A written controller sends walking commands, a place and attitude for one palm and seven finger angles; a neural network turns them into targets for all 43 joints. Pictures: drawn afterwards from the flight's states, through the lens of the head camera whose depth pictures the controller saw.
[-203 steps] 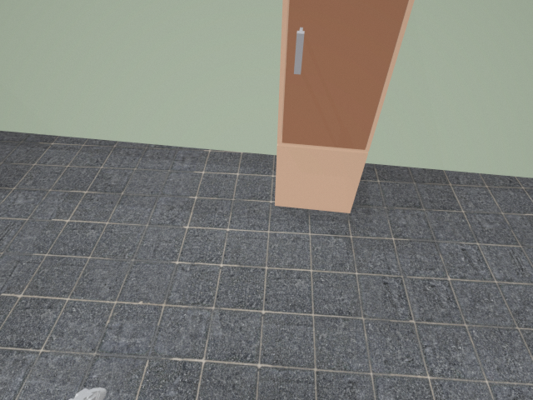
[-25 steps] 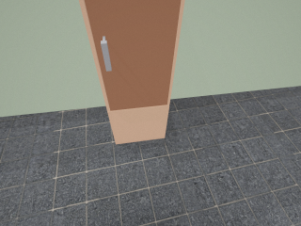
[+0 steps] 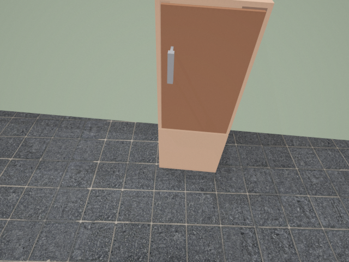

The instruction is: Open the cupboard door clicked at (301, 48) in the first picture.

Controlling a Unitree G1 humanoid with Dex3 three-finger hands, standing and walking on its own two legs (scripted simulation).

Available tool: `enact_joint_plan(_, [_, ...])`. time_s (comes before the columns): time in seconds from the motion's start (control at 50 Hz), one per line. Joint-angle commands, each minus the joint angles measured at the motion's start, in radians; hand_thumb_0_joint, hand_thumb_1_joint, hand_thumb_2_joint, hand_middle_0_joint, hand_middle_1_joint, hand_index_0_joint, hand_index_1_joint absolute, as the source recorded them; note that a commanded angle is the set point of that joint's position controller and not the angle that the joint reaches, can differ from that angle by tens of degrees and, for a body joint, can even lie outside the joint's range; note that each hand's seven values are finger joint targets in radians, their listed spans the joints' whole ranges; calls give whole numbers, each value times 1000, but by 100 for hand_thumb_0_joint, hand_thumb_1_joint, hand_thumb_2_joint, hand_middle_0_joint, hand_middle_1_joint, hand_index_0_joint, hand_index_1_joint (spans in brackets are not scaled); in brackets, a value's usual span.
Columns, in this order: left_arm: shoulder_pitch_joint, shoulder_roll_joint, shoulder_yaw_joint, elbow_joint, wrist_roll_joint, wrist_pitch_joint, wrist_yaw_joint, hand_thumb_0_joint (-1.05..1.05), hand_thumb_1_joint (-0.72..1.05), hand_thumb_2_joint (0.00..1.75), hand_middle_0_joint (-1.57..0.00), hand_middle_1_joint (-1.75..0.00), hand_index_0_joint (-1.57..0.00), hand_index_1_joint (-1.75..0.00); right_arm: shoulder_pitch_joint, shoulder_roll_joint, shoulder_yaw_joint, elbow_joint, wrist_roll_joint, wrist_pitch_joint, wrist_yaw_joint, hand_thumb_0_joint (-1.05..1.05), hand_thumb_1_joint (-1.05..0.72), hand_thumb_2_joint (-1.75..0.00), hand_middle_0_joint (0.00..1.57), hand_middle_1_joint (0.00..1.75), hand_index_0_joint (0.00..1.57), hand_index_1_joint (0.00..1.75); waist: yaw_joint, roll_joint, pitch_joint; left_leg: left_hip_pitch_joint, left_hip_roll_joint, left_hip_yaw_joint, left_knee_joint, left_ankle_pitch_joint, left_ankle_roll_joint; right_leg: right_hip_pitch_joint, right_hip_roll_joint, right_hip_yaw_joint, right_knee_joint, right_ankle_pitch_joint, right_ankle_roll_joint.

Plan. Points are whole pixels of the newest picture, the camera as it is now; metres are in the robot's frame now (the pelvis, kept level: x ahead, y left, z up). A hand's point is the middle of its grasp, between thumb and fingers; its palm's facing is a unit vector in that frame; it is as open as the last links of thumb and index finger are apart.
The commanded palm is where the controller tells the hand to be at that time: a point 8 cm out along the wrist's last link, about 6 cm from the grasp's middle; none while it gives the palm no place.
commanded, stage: take the last steps up to it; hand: left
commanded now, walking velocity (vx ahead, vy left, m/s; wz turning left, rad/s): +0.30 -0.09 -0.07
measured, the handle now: (171, 65) +0.78 +0.11 +0.04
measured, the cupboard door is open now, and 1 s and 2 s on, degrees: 0 0 0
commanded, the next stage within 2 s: come to a stop and stand still in 0.60 s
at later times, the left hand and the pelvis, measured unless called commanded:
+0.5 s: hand (137, 223) +0.26 +0.14 -0.18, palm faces -0.07 -0.98 -0.20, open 7.4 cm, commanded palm none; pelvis +0.14 -0.04 -0.02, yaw -3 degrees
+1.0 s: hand (139, 221) +0.26 +0.13 -0.18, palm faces +0.02 -0.98 -0.18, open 7.4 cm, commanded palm none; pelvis +0.25 -0.04 +0.00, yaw -3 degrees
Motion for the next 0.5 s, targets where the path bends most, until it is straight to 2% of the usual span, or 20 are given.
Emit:
enact_joint_plan(0.0, [-68,40,16,-76,-12,-12,-7,0,90,90,-20,-30,-20,-30,250,-200,-44,25,-9,-42,-37,0,-90,-90,20,30,20,30,-140,306,91,244,341,-447,-412,-284,145,-453,24,6,261,-273,6])
enact_joint_plan(0.02, [-159,76,24,-111,2,-6,-13,0,90,90,-20,-30,-20,-30,264,-223,-51,28,-9,-43,-43,0,-90,-90,20,30,20,30,-161,265,150,169,400,-532,-466,-337,194,-509,-8,82,409,-271,3])
enact_joint_plan(0.04, [-180,84,33,-99,10,0,-17,0,90,90,-20,-30,-20,-30,238,-181,-41,37,-10,-47,-49,0,-90,-90,20,30,20,30,-142,237,191,121,369,-478,-476,-293,183,-521,-26,124,511,-216,4])
enact_joint_plan(0.06, [-159,82,38,-78,8,-1,-25,0,90,90,-20,-30,-20,-30,196,-136,-30,26,-6,-53,-51,0,-90,-90,20,30,20,30,-114,175,226,78,328,-389,-472,-208,169,-508,-45,139,555,-144,6])
enact_joint_plan(0.08, [-129,73,38,-59,8,-4,-31,0,90,90,-20,-30,-20,-30,167,-115,-20,19,-4,-63,-52,0,-90,-90,20,30,20,30,-91,142,210,82,285,-307,-454,-76,155,-486,-49,139,571,-90,12])
enact_joint_plan(0.1, [-105,64,35,-44,6,-3,-34,0,90,90,-20,-30,-20,-30,158,-107,-16,18,-2,-72,-54,0,-90,-90,20,30,20,30,-74,143,185,100,255,-236,-434,52,148,-465,-48,131,576,-49,20])
enact_joint_plan(0.12, [-99,59,36,-34,2,-3,-36,0,90,90,-20,-30,-20,-30,167,-95,-14,26,2,-79,-56,0,-90,-90,20,30,20,30,-69,129,163,111,238,-194,-422,147,146,-448,-48,124,577,-18,25])
enact_joint_plan(0.18, [-132,50,31,-42,0,4,-35,0,90,90,-20,-30,-20,-30,232,-95,-12,54,4,-89,-61,0,-90,-90,20,30,20,30,-73,140,137,186,232,-131,-382,374,156,-479,-48,106,537,7,34])
enact_joint_plan(0.2, [-160,48,29,-48,0,5,-35,0,90,90,-20,-30,-20,-30,254,-91,-13,66,3,-89,-62,0,-90,-90,20,30,20,30,-84,142,144,197,228,-115,-371,421,154,-482,-47,95,508,11,33])
enact_joint_plan(0.24, [-222,42,27,-65,-4,3,-36,0,90,90,-20,-30,-20,-30,280,-92,-14,80,-2,-89,-63,0,-90,-90,20,30,20,30,-95,129,159,201,240,-102,-360,469,155,-469,-52,88,414,16,26])
enact_joint_plan(0.28, [-266,36,25,-75,-8,1,-37,0,90,90,-20,-30,-20,-30,286,-96,-16,91,-6,-86,-61,0,-90,-90,20,30,20,30,-103,153,180,172,238,-77,-346,492,148,-416,-42,69,327,23,13])
enact_joint_plan(0.3, [-279,38,25,-81,-10,0,-37,0,90,90,-20,-30,-20,-30,281,-100,-19,93,-8,-84,-60,0,-90,-90,20,30,20,30,-103,168,181,154,243,-70,-334,492,143,-379,-37,66,289,22,4])
enact_joint_plan(0.34, [-286,45,30,-84,-10,-4,-36,0,90,90,-20,-30,-20,-30,270,-108,-25,98,-11,-81,-58,0,-90,-90,20,30,20,30,-95,159,181,125,252,-71,-310,506,139,-296,-13,52,234,10,-13])
enact_joint_plan(0.36, [-262,50,32,-78,-9,-8,-36,0,90,90,-20,-30,-20,-30,262,-116,-26,98,-11,-78,-59,0,-90,-90,20,30,20,30,-80,159,163,122,249,-63,-269,577,135,-232,7,35,198,-2,-25])
enact_joint_plan(0.38, [-190,64,39,-57,-9,-14,-33,0,90,90,-20,-30,-20,-30,245,-121,-27,100,-7,-76,-59,0,-90,-90,20,30,20,30,-42,153,124,110,239,-38,-177,666,120,-120,30,22,146,7,-37])
enact_joint_plan(0.4, [-56,93,48,-14,-5,-27,-29,0,90,90,-20,-30,-20,-30,240,-119,-27,101,-1,-75,-55,0,-90,-90,20,30,20,30,17,101,42,81,193,-3,-8,694,89,68,56,6,61,62,-47])
enact_joint_plan(0.42, [76,164,66,26,0,-43,-18,0,90,90,-20,-30,-20,-30,262,-90,-23,97,10,-77,-45,0,-90,-90,20,30,20,30,69,-33,-63,-103,138,29,227,547,54,331,-47,131,32,88,-88])
enact_joint_plan(0.44, [183,265,92,46,-1,-49,-3,0,90,90,-20,-30,-20,-30,301,-16,-9,68,25,-82,-43,0,-90,-90,20,30,20,30,84,-271,-200,-327,-21,62,579,-128,12,516,-345,543,-64,220,-206])
enact_joint_plan(0.46, [170,289,90,42,-19,-44,3,0,90,90,-20,-30,-20,-30,244,-41,-11,47,32,-74,-45,0,-90,-90,20,30,20,30,83,-226,-218,-341,-5,-66,744,-224,39,409,-390,617,-159,123,-254])
enact_joint_plan(0.48, [58,251,79,10,-16,-37,6,0,90,90,-20,-30,-20,-30,174,-31,-21,30,26,-70,-41,0,-90,-90,20,30,20,30,57,-169,-113,-391,27,-88,816,-154,43,269,-359,580,-205,-25,-248])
